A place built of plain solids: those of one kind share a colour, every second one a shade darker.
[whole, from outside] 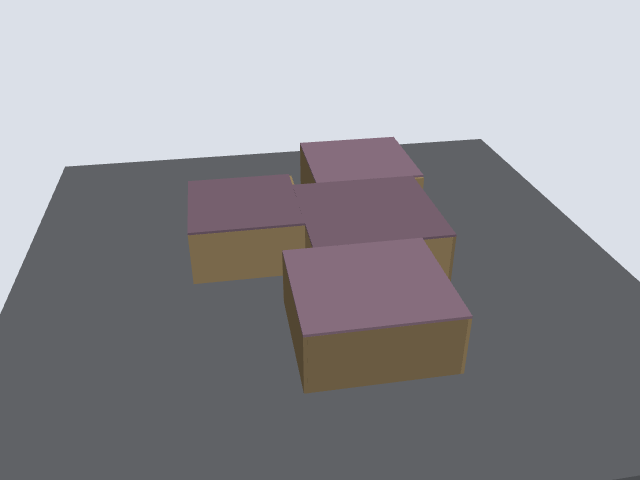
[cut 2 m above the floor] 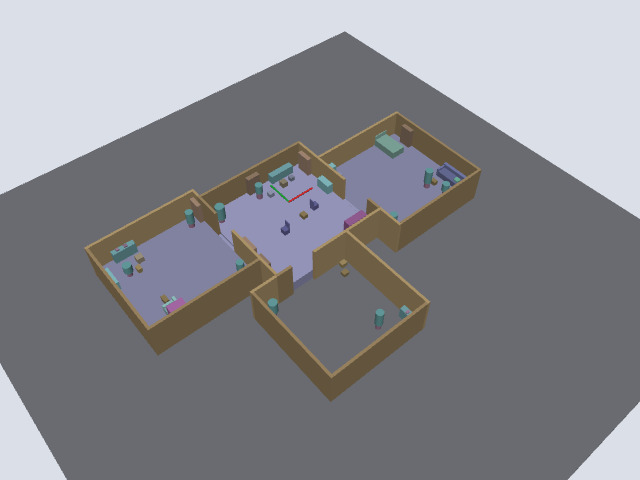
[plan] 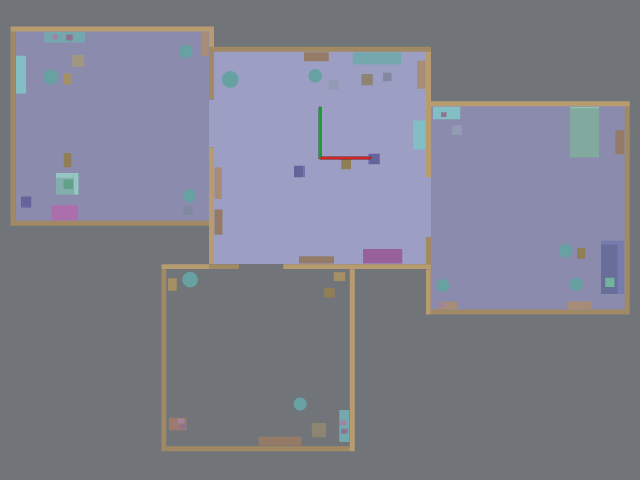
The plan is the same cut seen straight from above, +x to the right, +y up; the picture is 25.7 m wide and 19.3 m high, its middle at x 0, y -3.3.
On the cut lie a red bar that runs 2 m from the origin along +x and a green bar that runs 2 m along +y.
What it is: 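A storey of a house; a hub and three side rooms behind broad openings; the side rooms' floors lie 0.88 m, 0.176 m and not at all below the hub's; a bare drop, one riser, a flush line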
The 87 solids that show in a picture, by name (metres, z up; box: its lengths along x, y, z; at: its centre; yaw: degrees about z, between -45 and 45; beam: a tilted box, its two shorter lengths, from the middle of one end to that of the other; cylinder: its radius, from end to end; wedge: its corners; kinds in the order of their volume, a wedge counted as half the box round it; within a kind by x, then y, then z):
{
 "floor_1": {"box": [7.79, 7.61, 0.76], "at": [-8.35, 1.28, 0.33]},
 "floor_2": {"box": [0.2, 1.92, 0.76], "at": [-4.36, 1.39, 0.33]},
 "floor_3": {"box": [8.52, 8.54, 0.93], "at": [0.0, 0.0, 0.42]},
 "floor_4": {"box": [0.2, 2.4, 0.93], "at": [4.36, -1.98, 0.42]},
 "floor_5": {"box": [7.8, 8.17, 0.93], "at": [8.36, -2.01, 0.42]},
 "wall_1": {"box": [0.2, 7.61, 3.67], "at": [-12.35, 1.28, 1.78]},
 "wall_2": {"box": [7.99, 0.2, 3.67], "at": [-8.45, -2.63, 1.78]},
 "wall_3": {"box": [7.99, 0.2, 3.67], "at": [-8.45, 5.19, 1.78]},
 "wall_4": {"box": [0.2, 7.32, 3.67], "at": [-6.28, -8.13, 1.78]},
 "wall_5": {"box": [1.92, 0.2, 3.67], "at": [-5.42, -4.37, 1.78]},
 "wall_6": {"box": [0.2, 4.7, 3.67], "at": [-4.36, -1.92, 1.78]},
 "wall_7": {"box": [0.2, 1.92, 3.67], "at": [-4.36, 3.31, 1.78]},
 "wall_8": {"box": [0.2, 0.82, 3.67], "at": [-4.36, 4.88, 1.78]},
 "wall_9": {"box": [1.2, 0.2, 3.67], "at": [-3.86, -4.37, 1.78]},
 "wall_10": {"box": [7.38, 0.2, 3.67], "at": [-2.49, -11.69, 1.78]},
 "wall_11": {"box": [8.92, 0.2, 3.67], "at": [0.0, 4.37, 1.78]},
 "wall_12": {"box": [0.2, 7.32, 3.67], "at": [1.3, -8.13, 1.78]},
 "wall_13": {"box": [5.93, 0.2, 3.67], "at": [1.49, -4.37, 1.78]},
 "wall_14": {"box": [0.2, 1.83, 3.67], "at": [4.36, -5.38, 1.78]},
 "wall_15": {"box": [0.2, 1.09, 3.67], "at": [4.36, -3.72, 1.78]},
 "wall_16": {"box": [0.2, 5.05, 3.67], "at": [4.36, 1.75, 1.78]},
 "wall_17": {"box": [8.0, 0.2, 3.67], "at": [8.46, -6.2, 1.78]},
 "wall_18": {"box": [8.0, 0.2, 3.67], "at": [8.46, 2.18, 1.78]},
 "wall_19": {"box": [0.2, 8.17, 3.67], "at": [12.36, -2.01, 1.78]},
 "roof_1": {"box": [7.99, 8.01, 0.16], "at": [-8.45, 1.28, 3.7]},
 "roof_2": {"box": [7.78, 7.32, 0.16], "at": [-2.49, -8.13, 3.7]},
 "roof_3": {"box": [8.92, 8.94, 0.16], "at": [0.0, 0.0, 3.7]},
 "roof_4": {"box": [8.0, 8.57, 0.16], "at": [8.46, -2.01, 3.7]},
 "case_1": {"box": [0.31, 0.96, 1.67], "at": [-4.64, 4.57, 1.54]},
 "case_2": {"box": [0.29, 1.28, 1.79], "at": [-4.09, -1.01, 1.78]},
 "case_3": {"box": [0.32, 1.01, 1.63], "at": [-4.08, -2.58, 1.7]},
 "case_4": {"box": [1.74, 0.38, 1.8], "at": [-1.61, -11.38, 0.85]},
 "case_5": {"box": [1.41, 0.3, 0.96], "at": [-0.14, -4.1, 1.36]},
 "case_6": {"box": [0.99, 0.37, 1.54], "at": [-0.14, 4.07, 1.65]},
 "case_7": {"box": [0.34, 1.13, 1.55], "at": [4.07, 3.34, 1.66]},
 "case_8": {"box": [0.82, 0.3, 1.29], "at": [5.12, -5.93, 1.53]},
 "case_9": {"box": [0.96, 0.3, 1.46], "at": [10.43, -5.92, 1.61]},
 "case_10": {"box": [0.35, 0.96, 1.59], "at": [12.06, 0.63, 1.68]},
 "wardrobe_1": {"box": [1.07, 0.6, 2.1], "at": [-10.26, -2.2, 1.75]},
 "wardrobe_2": {"box": [1.58, 0.59, 2.12], "at": [2.52, -3.96, 1.94]},
 "sideboard_1": {"box": [0.41, 1.52, 0.78], "at": [-12.02, 3.35, 1.1]},
 "sideboard_2": {"box": [1.64, 0.42, 0.89], "at": [-10.26, 4.85, 1.15]},
 "sideboard_3": {"box": [0.4, 1.29, 0.94], "at": [0.98, -10.78, 0.42]},
 "sideboard_4": {"box": [1.94, 0.5, 0.72], "at": [2.29, 4.0, 1.24]},
 "sideboard_5": {"box": [0.5, 1.17, 0.8], "at": [3.99, 0.92, 1.28]},
 "sideboard_6": {"box": [1.1, 0.5, 0.83], "at": [5.09, 1.81, 1.3]},
 "bush_1": {"cylinder": 0.3, "from": [-10.83, 3.25, 1.13], "to": [-10.83, 3.25, 1.74]},
 "bush_2": {"cylinder": 0.28, "from": [-5.4, 4.28, 1.14], "to": [-5.4, 4.28, 2.14]},
 "bush_3": {"cylinder": 0.26, "from": [-5.25, -1.52, 1.11], "to": [-5.25, -1.52, 2.13]},
 "bush_4": {"cylinder": 0.31, "from": [-5.22, -4.89, 0.41], "to": [-5.22, -4.89, 1.34]},
 "bush_5": {"cylinder": 0.34, "from": [-3.61, 3.16, 1.27], "to": [-3.61, 3.16, 2.39]},
 "bush_6": {"cylinder": 0.26, "from": [-0.8, -9.89, 0.51], "to": [-0.8, -9.89, 1.7]},
 "bush_7": {"cylinder": 0.27, "from": [-0.19, 3.3, 1.43], "to": [-0.19, 3.3, 2.16]},
 "bush_8": {"cylinder": 0.26, "from": [4.94, -5.13, 1.42], "to": [4.94, -5.13, 2.52]},
 "bush_9": {"cylinder": 0.28, "from": [9.87, -3.73, 1.4], "to": [9.87, -3.73, 2.51]},
 "bush_10": {"cylinder": 0.27, "from": [10.3, -5.08, 1.31], "to": [10.3, -5.08, 1.95]},
 "bed_1": {"box": [1.16, 1.98, 0.57], "at": [10.63, 1.01, 1.17]},
 "bed_2": {"box": [1.16, 0.06, 0.93], "at": [10.63, 2.03, 1.35]},
 "sofa_1": {"box": [0.68, 0.15, 0.64], "at": [11.64, -5.39, 1.2]},
 "sofa_2": {"box": [0.68, 1.84, 0.47], "at": [11.64, -4.4, 1.12]},
 "sofa_3": {"box": [0.68, 0.15, 0.64], "at": [11.64, -3.4, 1.2]},
 "sofa_4": {"box": [0.26, 2.14, 0.77], "at": [12.11, -4.4, 1.26]},
 "armchair_1": {"box": [0.72, 0.19, 0.56], "at": [-10.26, -1.39, 0.99]},
 "armchair_2": {"box": [0.72, 0.5, 0.42], "at": [-10.26, -1.04, 0.92]},
 "armchair_3": {"box": [0.72, 0.19, 0.56], "at": [-10.26, -0.7, 0.99]},
 "armchair_4": {"box": [0.18, 0.88, 0.78], "at": [-9.8, -1.04, 1.1]},
 "toybox_1": {"box": [0.3, 0.44, 0.35], "at": [-10.17, 3.17, 0.88]},
 "toybox_2": {"box": [0.3, 0.57, 0.37], "at": [-10.15, -0.09, 0.89]},
 "toybox_3": {"box": [0.35, 0.5, 0.41], "at": [-5.94, -5.09, 0.16]},
 "toybox_4": {"box": [0.43, 0.38, 0.34], "at": [0.38, -5.42, 0.12]},
 "toybox_5": {"box": [0.46, 0.36, 0.4], "at": [0.78, -4.77, 0.15]},
 "toybox_6": {"box": [0.39, 0.46, 0.31], "at": [1.05, -0.23, 1.03]},
 "toybox_7": {"box": [0.34, 0.44, 0.33], "at": [10.5, -3.84, 1.05]},
 "pouf_1": {"box": [0.48, 0.48, 0.43], "at": [-9.72, 3.9, 0.92]},
 "pouf_2": {"box": [0.58, 0.58, 0.47], "at": [-0.05, -10.95, 0.19]},
 "pouf_3": {"box": [0.45, 0.45, 0.43], "at": [1.89, 3.15, 1.09]},
 "chair_1": {"box": [0.42, 0.4, 0.41], "at": [-11.82, -1.75, 0.91]},
 "chair_2": {"box": [0.39, 0.47, 0.4], "at": [-0.85, -0.54, 1.08]},
 "chair_3": {"box": [0.41, 0.43, 0.41], "at": [2.19, -0.04, 1.09]},
 "basket_1": {"box": [0.38, 0.38, 0.36], "at": [-5.31, -2.11, 0.89]},
 "basket_2": {"box": [0.39, 0.39, 0.33], "at": [0.54, 2.93, 1.05]},
 "basket_3": {"box": [0.34, 0.34, 0.32], "at": [2.71, 3.26, 1.04]},
 "basket_4": {"box": [0.4, 0.4, 0.39], "at": [5.51, 1.12, 1.08]},
 "lowtable_1": {"box": [0.71, 0.5, 0.43], "at": [-5.72, -10.7, 0.17]},
 "cushion_1": {"box": [0.39, 0.39, 0.15], "at": [-10.12, -1.06, 1.2]},
 "cushion_2": {"box": [0.38, 0.38, 0.11], "at": [11.66, -5.01, 1.41]},
 "books_1": {"box": [0.26, 0.24, 0.09], "at": [-10.07, 4.84, 1.64]}
}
